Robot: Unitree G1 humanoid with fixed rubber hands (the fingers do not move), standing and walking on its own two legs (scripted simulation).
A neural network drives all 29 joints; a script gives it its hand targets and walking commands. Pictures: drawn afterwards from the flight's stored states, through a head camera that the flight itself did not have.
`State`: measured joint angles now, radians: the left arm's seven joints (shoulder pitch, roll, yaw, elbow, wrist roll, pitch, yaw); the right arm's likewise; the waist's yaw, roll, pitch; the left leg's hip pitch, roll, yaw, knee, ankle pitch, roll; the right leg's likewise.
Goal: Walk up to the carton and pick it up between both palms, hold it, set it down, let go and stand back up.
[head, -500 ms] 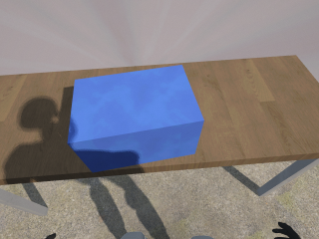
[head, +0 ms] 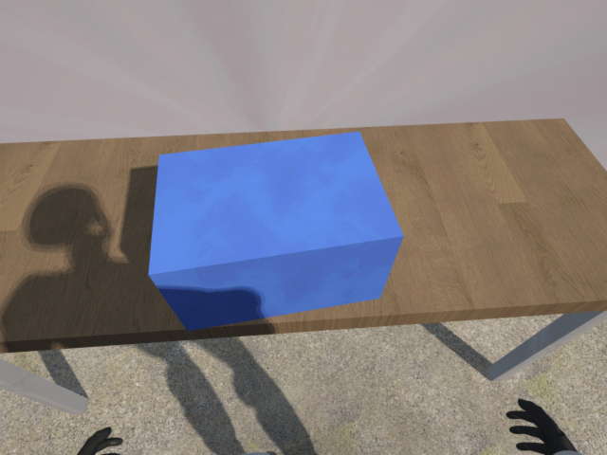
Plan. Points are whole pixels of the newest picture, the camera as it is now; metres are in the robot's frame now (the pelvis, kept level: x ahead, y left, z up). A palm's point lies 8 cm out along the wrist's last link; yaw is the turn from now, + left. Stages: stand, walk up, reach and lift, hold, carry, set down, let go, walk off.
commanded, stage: walk up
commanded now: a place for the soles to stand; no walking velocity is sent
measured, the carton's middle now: (274, 230) +0.42 +0.06 +0.00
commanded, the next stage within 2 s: stand in 0.56 s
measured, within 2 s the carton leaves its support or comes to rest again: neither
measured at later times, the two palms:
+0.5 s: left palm out of the picture +0.11 +0.31 -0.10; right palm out of the picture +0.12 -0.31 -0.09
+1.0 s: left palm (104, 403) +0.20 +0.30 -0.09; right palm (544, 409) +0.17 -0.31 -0.08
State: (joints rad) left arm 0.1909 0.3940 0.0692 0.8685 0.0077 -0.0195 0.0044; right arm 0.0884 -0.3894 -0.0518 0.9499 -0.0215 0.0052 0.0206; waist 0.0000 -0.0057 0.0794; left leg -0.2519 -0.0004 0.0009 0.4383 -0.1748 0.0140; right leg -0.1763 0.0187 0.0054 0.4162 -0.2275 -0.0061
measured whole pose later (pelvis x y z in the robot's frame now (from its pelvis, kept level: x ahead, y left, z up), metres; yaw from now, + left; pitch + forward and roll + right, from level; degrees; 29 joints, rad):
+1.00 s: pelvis +0.00 +0.00 -0.01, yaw +0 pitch -1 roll -1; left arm -0.02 0.39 0.07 0.60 0.01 0.40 0.03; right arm -0.01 -0.38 -0.08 0.95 0.00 -0.10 0.09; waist 0.00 -0.04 0.08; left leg -0.32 0.00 0.00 0.61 -0.27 0.01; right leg -0.25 0.02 0.01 0.59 -0.33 -0.01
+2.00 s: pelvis +0.00 -0.01 +0.00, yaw +0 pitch -3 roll +0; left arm 0.26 0.37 0.12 0.17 -0.13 0.13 0.05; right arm 0.32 -0.38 -0.05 0.22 0.26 -0.04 0.14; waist 0.00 -0.05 0.08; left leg -0.16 0.00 0.00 0.35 -0.14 0.00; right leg -0.11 0.02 0.01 0.38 -0.22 -0.02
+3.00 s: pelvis +0.03 -0.02 +0.01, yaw +0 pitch +1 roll +1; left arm 0.06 0.37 0.24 0.10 -0.24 0.16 0.00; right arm 0.06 -0.41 0.04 0.06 0.45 0.05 0.02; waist 0.00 -0.04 0.04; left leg -0.16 0.00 0.00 0.29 -0.13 -0.01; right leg -0.12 0.02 0.01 0.34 -0.23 -0.03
